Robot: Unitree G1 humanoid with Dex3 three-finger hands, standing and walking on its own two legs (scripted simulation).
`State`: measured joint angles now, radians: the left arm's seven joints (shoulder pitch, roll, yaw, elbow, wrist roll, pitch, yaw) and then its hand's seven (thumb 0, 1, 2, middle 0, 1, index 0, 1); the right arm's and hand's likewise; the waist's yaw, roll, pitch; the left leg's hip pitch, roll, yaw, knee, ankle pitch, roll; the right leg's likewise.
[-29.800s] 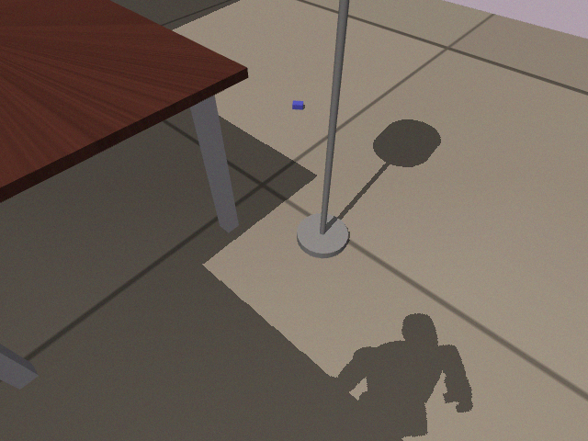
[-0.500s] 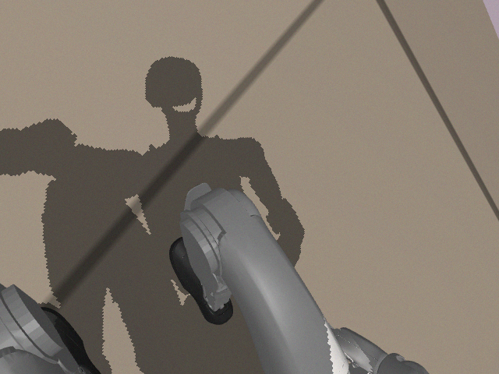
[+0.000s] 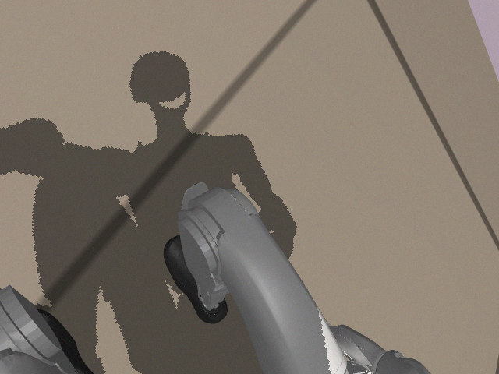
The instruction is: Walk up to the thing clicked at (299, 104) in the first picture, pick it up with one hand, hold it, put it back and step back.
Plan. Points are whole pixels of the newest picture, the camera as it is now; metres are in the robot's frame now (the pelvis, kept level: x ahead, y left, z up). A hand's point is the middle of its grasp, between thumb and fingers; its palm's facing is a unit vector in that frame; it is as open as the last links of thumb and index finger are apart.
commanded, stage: rest palm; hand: left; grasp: from above
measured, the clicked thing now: out of the picture +0.42 +0.39 -0.32
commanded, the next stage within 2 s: close in 0.60 s
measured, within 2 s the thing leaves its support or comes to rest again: neither
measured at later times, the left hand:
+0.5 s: hand out of the picture +0.41 +0.37 -0.28, palm faces -0.11 -0.43 -0.90, open 13.9 cm
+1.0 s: hand out of the picture +0.42 +0.37 -0.28, palm faces -0.10 -0.42 -0.90, open 12.8 cm
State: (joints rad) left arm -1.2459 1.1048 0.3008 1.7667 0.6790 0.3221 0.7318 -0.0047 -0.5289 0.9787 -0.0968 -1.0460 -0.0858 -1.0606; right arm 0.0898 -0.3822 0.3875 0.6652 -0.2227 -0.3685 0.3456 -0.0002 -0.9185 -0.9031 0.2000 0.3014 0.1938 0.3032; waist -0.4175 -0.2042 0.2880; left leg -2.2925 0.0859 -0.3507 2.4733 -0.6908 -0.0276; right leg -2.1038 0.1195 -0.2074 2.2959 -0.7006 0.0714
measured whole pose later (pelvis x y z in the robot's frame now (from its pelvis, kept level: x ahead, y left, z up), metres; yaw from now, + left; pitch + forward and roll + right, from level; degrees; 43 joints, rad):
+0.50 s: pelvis +0.00 +0.00 +0.00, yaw +0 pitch +26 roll -17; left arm -1.23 1.11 0.31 1.75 0.67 0.32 0.73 0.00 -0.49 0.95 -0.13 -1.00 -0.11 -1.02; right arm 0.09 -0.38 0.39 0.65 -0.22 -0.36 0.34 0.00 -0.91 -0.90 0.20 0.30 0.19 0.30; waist -0.41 -0.20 0.29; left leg -2.29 0.09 -0.36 2.47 -0.69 -0.03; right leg -2.10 0.12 -0.21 2.29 -0.70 0.07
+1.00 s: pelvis +0.00 +0.00 +0.00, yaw +0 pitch +26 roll -17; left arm -1.24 1.11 0.30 1.75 0.66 0.33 0.74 0.00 -0.30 0.83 -0.26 -0.87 -0.25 -0.89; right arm 0.09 -0.39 0.39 0.65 -0.22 -0.36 0.35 0.00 -0.91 -0.90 0.20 0.30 0.19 0.30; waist -0.42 -0.21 0.30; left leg -2.29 0.09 -0.36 2.47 -0.69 -0.03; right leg -2.10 0.12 -0.21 2.29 -0.70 0.07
